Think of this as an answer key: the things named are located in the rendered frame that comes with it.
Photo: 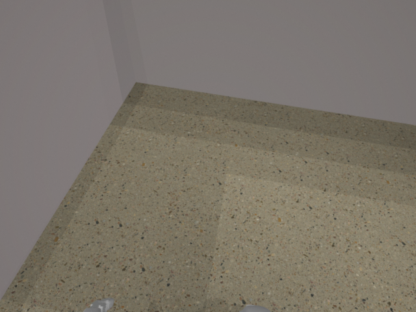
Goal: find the robot left hand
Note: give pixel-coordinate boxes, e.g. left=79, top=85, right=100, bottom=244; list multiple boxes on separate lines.
left=83, top=298, right=114, bottom=312

